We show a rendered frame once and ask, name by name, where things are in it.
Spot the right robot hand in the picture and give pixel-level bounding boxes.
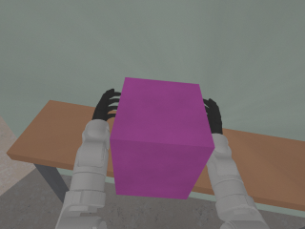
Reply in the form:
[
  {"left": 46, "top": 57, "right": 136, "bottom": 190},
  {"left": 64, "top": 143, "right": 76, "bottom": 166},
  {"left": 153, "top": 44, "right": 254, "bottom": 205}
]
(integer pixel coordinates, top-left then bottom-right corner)
[{"left": 203, "top": 98, "right": 223, "bottom": 135}]

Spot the robot left forearm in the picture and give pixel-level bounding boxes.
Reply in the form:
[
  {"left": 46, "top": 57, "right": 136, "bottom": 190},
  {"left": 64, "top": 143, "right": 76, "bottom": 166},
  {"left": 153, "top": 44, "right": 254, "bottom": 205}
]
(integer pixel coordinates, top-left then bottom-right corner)
[{"left": 55, "top": 119, "right": 111, "bottom": 229}]

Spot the left robot hand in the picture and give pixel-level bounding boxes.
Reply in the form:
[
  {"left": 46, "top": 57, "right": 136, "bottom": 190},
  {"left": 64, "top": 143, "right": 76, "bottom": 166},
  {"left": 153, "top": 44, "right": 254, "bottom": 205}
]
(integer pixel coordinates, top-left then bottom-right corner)
[{"left": 91, "top": 89, "right": 121, "bottom": 121}]

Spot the robot right forearm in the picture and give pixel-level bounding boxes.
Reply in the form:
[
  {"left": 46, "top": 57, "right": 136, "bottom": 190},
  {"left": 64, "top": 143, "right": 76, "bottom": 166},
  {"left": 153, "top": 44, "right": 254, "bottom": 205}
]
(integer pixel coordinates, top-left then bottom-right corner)
[{"left": 206, "top": 133, "right": 270, "bottom": 229}]

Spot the left robot upper arm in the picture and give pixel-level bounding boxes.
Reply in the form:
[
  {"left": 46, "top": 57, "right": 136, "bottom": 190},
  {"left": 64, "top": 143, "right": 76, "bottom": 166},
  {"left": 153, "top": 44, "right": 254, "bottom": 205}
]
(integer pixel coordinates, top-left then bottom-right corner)
[{"left": 56, "top": 216, "right": 107, "bottom": 229}]

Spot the carton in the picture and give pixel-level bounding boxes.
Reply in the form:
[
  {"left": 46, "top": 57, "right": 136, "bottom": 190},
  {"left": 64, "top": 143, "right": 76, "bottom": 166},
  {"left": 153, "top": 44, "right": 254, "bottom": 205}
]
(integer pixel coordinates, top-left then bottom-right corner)
[{"left": 110, "top": 77, "right": 215, "bottom": 199}]

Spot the table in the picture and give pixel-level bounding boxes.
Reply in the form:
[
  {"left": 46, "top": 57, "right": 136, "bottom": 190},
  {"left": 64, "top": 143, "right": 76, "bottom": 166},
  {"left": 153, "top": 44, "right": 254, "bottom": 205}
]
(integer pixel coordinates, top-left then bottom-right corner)
[{"left": 6, "top": 100, "right": 305, "bottom": 229}]

